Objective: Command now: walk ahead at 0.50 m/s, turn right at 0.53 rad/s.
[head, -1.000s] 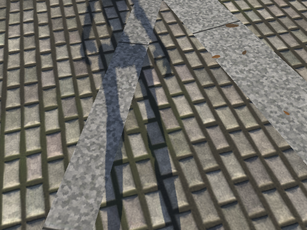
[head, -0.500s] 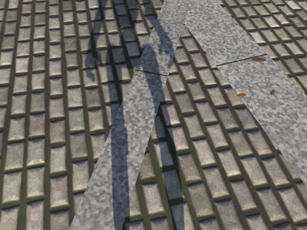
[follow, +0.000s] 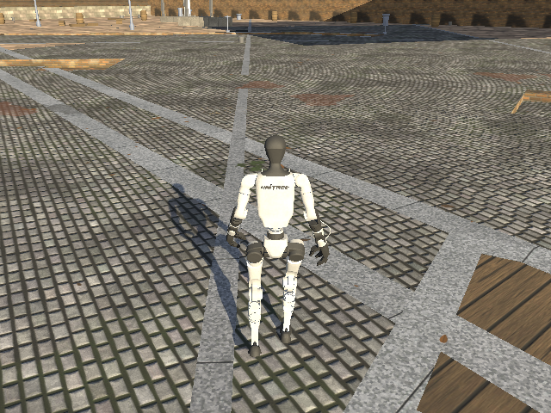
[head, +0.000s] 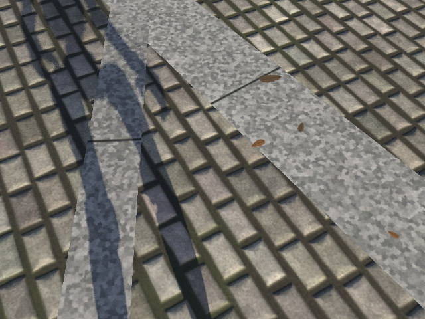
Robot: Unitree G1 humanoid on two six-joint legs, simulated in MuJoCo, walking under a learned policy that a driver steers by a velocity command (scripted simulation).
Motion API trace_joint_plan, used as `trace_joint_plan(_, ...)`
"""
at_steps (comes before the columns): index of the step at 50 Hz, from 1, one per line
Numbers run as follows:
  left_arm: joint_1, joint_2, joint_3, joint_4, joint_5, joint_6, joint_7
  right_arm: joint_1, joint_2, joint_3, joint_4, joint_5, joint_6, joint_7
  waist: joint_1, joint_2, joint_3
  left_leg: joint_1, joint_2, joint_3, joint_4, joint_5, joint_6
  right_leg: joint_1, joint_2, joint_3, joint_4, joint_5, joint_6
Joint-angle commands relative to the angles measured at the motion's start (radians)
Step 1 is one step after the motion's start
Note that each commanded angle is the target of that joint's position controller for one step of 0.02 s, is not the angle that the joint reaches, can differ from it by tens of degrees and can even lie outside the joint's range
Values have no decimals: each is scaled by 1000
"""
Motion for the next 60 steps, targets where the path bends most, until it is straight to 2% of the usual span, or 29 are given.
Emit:
trace_joint_plan(1,193,139,42,-23,-3,-12,13,-100,-130,-20,-154,16,-76,11,74,34,-178,-569,46,-146,180,78,32,603,-314,546,-325,98,-230)
trace_joint_plan(2,134,106,33,-40,0,-13,15,-97,-141,-30,-149,-9,-68,3,37,39,-135,-507,75,-138,97,113,21,482,-280,471,-342,187,-211)
trace_joint_plan(4,101,104,31,-62,8,-15,21,-60,-132,-36,-156,-24,-40,2,-9,5,-108,-419,93,-135,24,145,-6,348,-241,422,-385,270,-213)
trace_joint_plan(8,149,154,44,-52,2,-17,44,-151,-88,-24,-198,-35,-16,-5,7,-22,-67,-417,70,-91,-201,299,-62,230,-186,315,-401,364,-191)
trace_joint_plan(11,195,157,45,-40,-8,-3,56,-267,-60,-11,-225,-29,-23,3,59,-60,-67,-350,16,-80,-447,492,-63,213,-133,280,-366,271,-133)
trace_joint_plan(14,242,162,46,-27,-12,7,59,-344,-78,-13,-250,-10,-33,18,92,-87,-68,-303,-22,-89,-568,538,-58,250,-158,348,-328,174,-116)
trace_joint_plan(17,251,156,46,-25,-12,15,65,-341,-121,-31,-260,-5,-48,30,74,-107,-72,-270,-32,-122,-645,447,-25,343,-200,455,-247,120,-97)
trace_joint_plan(19,216,142,43,-35,-6,18,66,-231,-143,-47,-234,-6,-59,29,8,-131,-100,-137,-34,-97,-698,416,17,356,-189,468,-163,180,-68)
trace_joint_plan(20,214,98,27,-41,1,14,62,-127,-172,-60,-215,-22,-65,24,-39,-111,-181,43,18,-125,-698,424,61,322,-140,419,-24,225,-37)
trace_joint_plan(21,235,42,4,-58,22,9,61,28,-226,-71,-203,-35,-63,16,-88,16,-324,303,192,-312,-686,392,127,190,-68,323,261,30,2)
trace_joint_plan(22,399,8,-6,-63,-18,-1,60,102,-286,-91,-145,-38,-50,29,-13,392,-391,552,371,-793,-796,152,293,-165,48,231,551,-402,60)
trace_joint_plan(23,380,110,8,-29,-27,-2,62,78,-180,-68,-165,-11,-48,34,-42,244,-301,506,364,-835,-840,-62,272,-281,-24,274,669,-373,69)
trace_joint_plan(24,256,153,19,-44,-19,0,60,34,-125,-53,-171,-6,-41,30,-68,134,-175,389,319,-669,-845,-31,230,-308,-53,252,689,-277,72)
trace_joint_plan(25,189,139,17,-61,-4,0,61,-14,-118,-44,-178,-17,-34,31,-51,56,-114,271,277,-556,-860,93,212,-278,-84,217,663,-213,74)
trace_joint_plan(27,153,105,16,-80,8,-7,52,-49,-94,-32,-167,-28,-30,30,-8,66,-58,132,215,-421,-905,267,210,-219,-139,191,566,-143,73)
trace_joint_plan(29,170,72,8,-74,3,-4,46,-44,-91,-31,-150,-17,-35,32,8,109,-62,92,190,-347,-935,363,225,-182,-156,151,486,-136,83)
trace_joint_plan(34,35,28,-15,-108,12,-12,39,-7,-158,-45,-110,-3,-25,24,-24,80,-47,80,179,-216,-984,482,226,-170,-172,101,194,57,102)
trace_joint_plan(39,-102,38,-15,-139,-2,-22,22,68,-180,-44,-63,11,-6,24,-72,91,-20,109,181,-161,-962,468,196,-87,-131,64,-12,181,99)
trace_joint_plan(42,-132,58,-8,-161,-5,-28,11,81,-197,-48,-43,17,8,21,-59,102,-7,176,221,-178,-920,498,177,-64,-117,60,-77,109,63)
trace_joint_plan(44,-32,90,11,-136,3,-31,13,55,-209,-50,-40,20,18,15,15,99,-57,180,203,-144,-801,692,147,105,-80,25,-143,94,27)
trace_joint_plan(45,102,133,34,-94,9,-29,21,59,-187,-41,-40,16,20,13,74,75,-144,134,153,-96,-636,791,120,305,-72,21,-154,102,-2)
trace_joint_plan(46,292,210,57,-64,22,-25,33,47,-135,-17,-70,-9,16,9,149,-36,-294,-56,95,-42,-325,576,75,598,-259,229,-130,135,-72)
trace_joint_plan(47,336,290,70,-48,24,-19,31,155,-31,16,-92,-8,-5,13,93,-303,-393,-440,-67,-39,2,-48,18,874,-465,677,-237,-44,-228)
trace_joint_plan(48,342,193,47,-47,13,-18,29,111,-132,-7,-74,15,-20,19,131,-200,-362,-564,-25,-156,133,-109,25,841,-464,746,-302,-188,-220)
trace_joint_plan(49,279,154,32,-51,10,-22,30,30,-172,-20,-96,33,-25,22,121,-145,-225,-608,16,-151,145,-18,38,721,-434,596,-318,-149,-175)
trace_joint_plan(50,214,126,21,-56,15,-24,28,-12,-161,-19,-100,26,-22,20,91,-78,-163,-570,58,-133,105,70,35,596,-390,479,-340,-64,-146)
trace_joint_plan(52,136,81,9,-53,27,-34,22,-12,-138,-25,-96,10,0,18,31,-85,-91,-477,101,-143,27,169,22,422,-330,334,-409,55,-116)
trace_joint_plan(56,99,102,20,-14,39,-61,30,11,-87,-25,-92,3,40,6,-21,-61,-57,-409,66,-148,-56,244,-24,309,-316,114,-421,594,-109)
trace_joint_plan(60,82,128,25,4,33,-39,62,-95,-55,-15,-138,-6,42,23,6,-68,-54,-355,49,-79,-325,476,-25,303,-267,-46,-412,630,-69)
